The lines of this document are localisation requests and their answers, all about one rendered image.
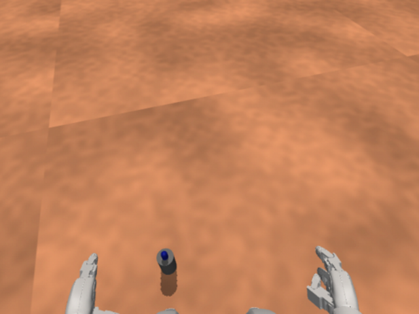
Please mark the right robot hand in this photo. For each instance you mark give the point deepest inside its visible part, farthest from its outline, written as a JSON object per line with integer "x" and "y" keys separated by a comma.
{"x": 340, "y": 291}

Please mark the left robot hand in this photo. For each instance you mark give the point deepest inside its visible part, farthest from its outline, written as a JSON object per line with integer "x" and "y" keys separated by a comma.
{"x": 83, "y": 292}

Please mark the bottle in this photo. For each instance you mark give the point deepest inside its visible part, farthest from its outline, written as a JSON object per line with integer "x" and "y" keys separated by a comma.
{"x": 166, "y": 261}

